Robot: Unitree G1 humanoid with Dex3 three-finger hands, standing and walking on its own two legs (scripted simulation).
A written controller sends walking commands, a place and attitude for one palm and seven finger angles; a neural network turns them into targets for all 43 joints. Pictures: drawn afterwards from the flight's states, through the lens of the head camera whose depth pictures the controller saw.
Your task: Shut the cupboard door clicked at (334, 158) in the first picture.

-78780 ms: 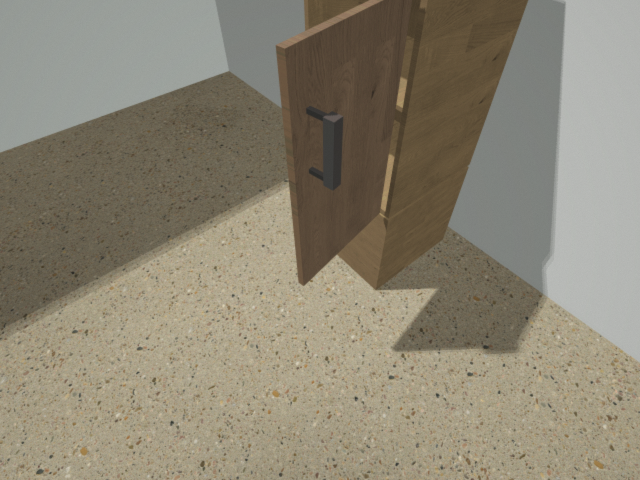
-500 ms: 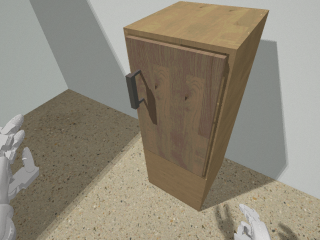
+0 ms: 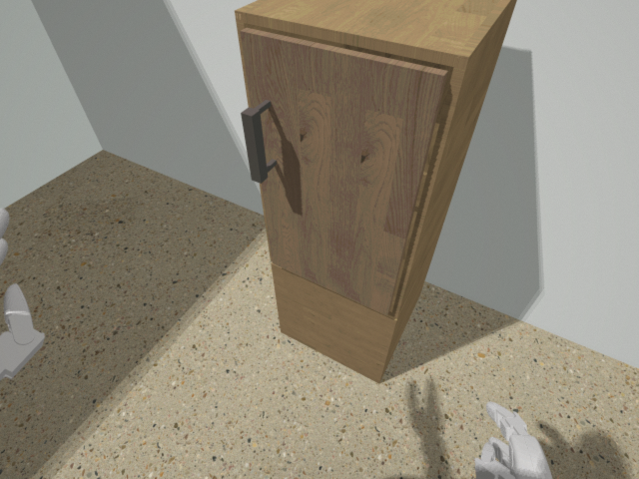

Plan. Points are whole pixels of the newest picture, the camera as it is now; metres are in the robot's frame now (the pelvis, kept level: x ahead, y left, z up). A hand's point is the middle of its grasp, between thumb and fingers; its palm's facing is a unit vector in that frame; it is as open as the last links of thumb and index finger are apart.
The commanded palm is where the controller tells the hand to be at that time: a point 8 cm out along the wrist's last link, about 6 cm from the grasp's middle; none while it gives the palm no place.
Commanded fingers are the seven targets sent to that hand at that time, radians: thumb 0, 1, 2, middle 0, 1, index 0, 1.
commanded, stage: step back with the hand held close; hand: left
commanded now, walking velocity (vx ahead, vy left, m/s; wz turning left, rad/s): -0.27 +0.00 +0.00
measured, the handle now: (262, 141) +0.67 +0.15 +0.08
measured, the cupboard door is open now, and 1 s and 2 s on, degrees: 0 0 0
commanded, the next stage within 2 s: stop stepping back and stand still in 0.72 s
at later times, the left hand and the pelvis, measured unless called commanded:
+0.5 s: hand out of the picture +0.12 +0.26 +0.18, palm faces +0.51 -0.75 -0.42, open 7.4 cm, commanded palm +0.05 +0.30 +0.19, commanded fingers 0.00 0.90 0.90 -0.20 -0.30 -0.20 -0.30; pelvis -0.07 -0.01 -0.01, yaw +5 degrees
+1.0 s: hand out of the picture +0.05 +0.28 +0.18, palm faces +0.42 -0.80 -0.43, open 7.4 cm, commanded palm -0.01 +0.32 +0.19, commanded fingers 0.00 0.90 0.90 -0.20 -0.30 -0.20 -0.30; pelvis -0.14 +0.01 -0.01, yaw +2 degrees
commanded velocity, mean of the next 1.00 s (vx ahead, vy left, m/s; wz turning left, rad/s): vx -0.25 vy -0.01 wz -0.06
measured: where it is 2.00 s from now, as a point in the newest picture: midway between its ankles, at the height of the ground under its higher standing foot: outside the picture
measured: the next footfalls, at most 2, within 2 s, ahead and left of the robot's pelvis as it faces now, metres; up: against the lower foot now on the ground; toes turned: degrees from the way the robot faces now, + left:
right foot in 0.74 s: -0.12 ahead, -0.14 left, +0.00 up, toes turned +6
right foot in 1.22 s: -0.16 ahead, -0.06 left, +0.00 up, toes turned +0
